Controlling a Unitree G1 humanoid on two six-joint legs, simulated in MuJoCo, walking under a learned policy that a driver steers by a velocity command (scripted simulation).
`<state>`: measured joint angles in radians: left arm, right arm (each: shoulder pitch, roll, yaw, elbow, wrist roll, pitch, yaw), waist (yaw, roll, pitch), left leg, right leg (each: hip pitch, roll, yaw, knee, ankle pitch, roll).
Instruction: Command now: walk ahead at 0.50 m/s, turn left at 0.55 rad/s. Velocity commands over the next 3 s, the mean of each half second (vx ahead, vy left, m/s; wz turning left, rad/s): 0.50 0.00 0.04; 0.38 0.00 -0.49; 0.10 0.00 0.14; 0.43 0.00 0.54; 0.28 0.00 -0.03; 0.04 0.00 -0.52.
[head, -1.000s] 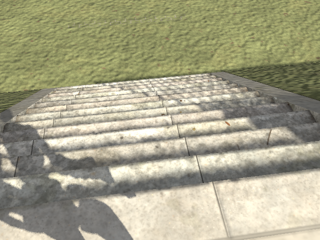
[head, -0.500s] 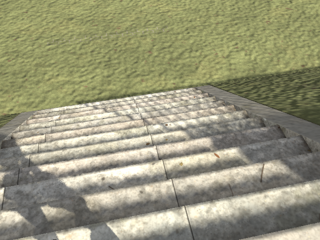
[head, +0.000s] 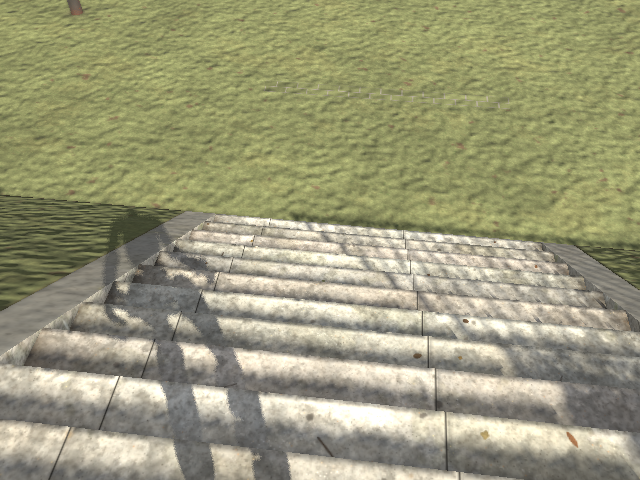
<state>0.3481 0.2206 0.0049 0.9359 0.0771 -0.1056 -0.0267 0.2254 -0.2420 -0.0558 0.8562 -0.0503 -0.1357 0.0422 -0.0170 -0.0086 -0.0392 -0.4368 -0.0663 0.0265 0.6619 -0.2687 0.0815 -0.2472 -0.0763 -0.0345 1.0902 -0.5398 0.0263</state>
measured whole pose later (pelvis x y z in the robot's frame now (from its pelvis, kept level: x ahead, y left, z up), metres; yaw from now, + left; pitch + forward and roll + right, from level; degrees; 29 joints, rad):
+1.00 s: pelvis +0.50 -0.06 -0.35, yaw -17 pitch +2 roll -2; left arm 0.50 0.19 -0.03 0.82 0.01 -0.05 -0.07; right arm 0.30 -0.26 -0.03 0.81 -0.11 -0.06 0.05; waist 0.05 0.03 -0.09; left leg -0.31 0.02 0.08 0.42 -0.15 0.08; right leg -0.65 0.17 0.08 2.05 -0.86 0.04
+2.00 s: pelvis +0.70 -0.11 -0.44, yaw +5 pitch +0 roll -3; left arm 0.70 0.07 -0.07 1.18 0.11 -0.12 0.05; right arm 0.14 -0.19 0.01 0.89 -0.10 -0.02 0.11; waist 0.12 0.04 -0.03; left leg -0.55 0.12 0.01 0.52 0.38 0.07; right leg 0.00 -0.06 -0.36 0.86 -0.83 0.03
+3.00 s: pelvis +1.12 -0.10 -0.77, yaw -14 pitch +5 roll +2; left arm 0.38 0.23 0.00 0.90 0.05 -0.09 -0.02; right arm 0.16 -0.24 0.01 0.73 -0.06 -0.02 -0.01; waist 0.06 -0.01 -0.07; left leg -0.67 0.00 -0.04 1.19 -0.42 -0.15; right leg -0.52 0.11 0.11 0.83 -0.40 -0.08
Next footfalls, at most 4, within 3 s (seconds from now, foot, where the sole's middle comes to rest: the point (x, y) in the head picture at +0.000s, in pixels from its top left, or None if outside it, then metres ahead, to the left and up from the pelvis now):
0.48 right None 0.33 -0.14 -0.95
0.92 left None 0.61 0.00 -1.13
1.34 right None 0.53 -0.20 -1.14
2.10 left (306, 433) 0.88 0.05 -1.33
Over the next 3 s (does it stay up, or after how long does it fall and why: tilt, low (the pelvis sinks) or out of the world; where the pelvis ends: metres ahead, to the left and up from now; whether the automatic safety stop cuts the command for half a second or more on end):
stays up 1.12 -0.10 -0.77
